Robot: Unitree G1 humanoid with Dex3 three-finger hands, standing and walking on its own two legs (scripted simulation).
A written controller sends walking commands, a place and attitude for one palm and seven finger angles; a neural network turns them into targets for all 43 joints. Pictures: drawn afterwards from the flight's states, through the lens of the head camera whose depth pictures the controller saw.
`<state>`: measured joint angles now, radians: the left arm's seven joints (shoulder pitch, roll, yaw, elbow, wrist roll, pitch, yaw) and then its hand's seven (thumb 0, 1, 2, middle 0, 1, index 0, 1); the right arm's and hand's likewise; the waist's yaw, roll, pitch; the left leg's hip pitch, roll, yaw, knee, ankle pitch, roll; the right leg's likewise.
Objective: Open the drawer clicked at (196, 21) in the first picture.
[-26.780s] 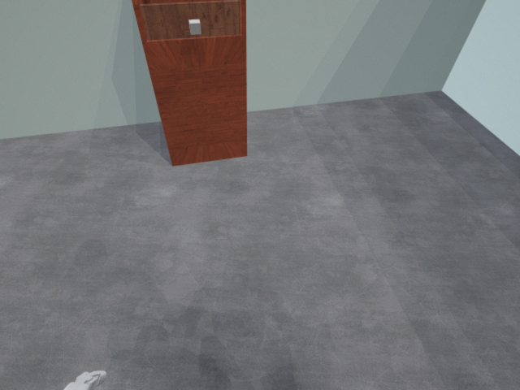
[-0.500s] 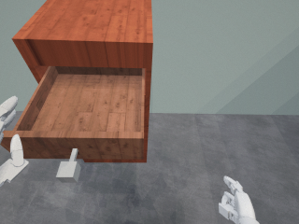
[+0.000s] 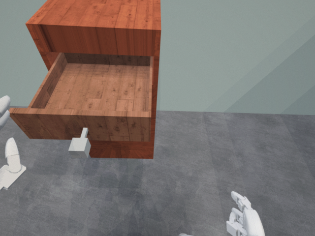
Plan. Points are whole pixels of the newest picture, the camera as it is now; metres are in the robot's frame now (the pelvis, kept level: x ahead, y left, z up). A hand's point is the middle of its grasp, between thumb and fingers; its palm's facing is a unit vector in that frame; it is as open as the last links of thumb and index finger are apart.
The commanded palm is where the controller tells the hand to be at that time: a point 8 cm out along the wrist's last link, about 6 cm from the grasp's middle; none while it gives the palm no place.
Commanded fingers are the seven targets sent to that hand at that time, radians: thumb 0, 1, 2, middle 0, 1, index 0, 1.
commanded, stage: step back with the hand held close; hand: left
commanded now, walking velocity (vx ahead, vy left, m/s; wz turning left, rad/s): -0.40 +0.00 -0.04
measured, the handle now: (82, 141) +0.36 +0.24 +0.00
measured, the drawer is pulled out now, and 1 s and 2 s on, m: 0.29 0.29 0.29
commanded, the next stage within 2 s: stop stepping back and stand still in 0.12 s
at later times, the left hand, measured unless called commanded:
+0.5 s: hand out of the picture +0.05 +0.17 +0.18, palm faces +0.36 -0.80 -0.48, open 7.5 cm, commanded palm -0.01 +0.22 +0.19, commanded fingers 0.00 0.90 0.90 -0.20 -0.30 -0.20 -0.30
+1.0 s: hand out of the picture -0.01 +0.16 +0.16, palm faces +0.40 -0.81 -0.43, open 7.5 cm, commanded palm -0.07 +0.21 +0.19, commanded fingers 0.00 0.90 0.90 -0.20 -0.30 -0.20 -0.30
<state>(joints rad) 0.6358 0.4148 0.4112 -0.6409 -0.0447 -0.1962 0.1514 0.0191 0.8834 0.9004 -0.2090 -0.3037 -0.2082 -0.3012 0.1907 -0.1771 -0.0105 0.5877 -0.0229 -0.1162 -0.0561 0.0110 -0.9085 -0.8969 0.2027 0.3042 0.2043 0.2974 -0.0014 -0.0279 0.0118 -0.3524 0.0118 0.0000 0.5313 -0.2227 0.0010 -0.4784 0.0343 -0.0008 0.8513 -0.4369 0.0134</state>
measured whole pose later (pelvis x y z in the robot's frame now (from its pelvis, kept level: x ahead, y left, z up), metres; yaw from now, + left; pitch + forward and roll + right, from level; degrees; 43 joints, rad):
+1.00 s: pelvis -0.19 -0.08 +0.01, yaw +2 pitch +0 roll +2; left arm 0.61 0.30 0.31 -0.49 -0.01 -0.22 0.13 0.02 0.88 0.90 -0.21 -0.30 -0.21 -0.30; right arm 0.22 -0.19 0.01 0.66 -0.01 -0.07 -0.04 0.01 -0.91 -0.90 0.21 0.30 0.21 0.30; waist 0.00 -0.01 -0.02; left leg -0.46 0.01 0.03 0.96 -0.29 0.01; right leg -0.27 0.04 -0.09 0.44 -0.18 -0.10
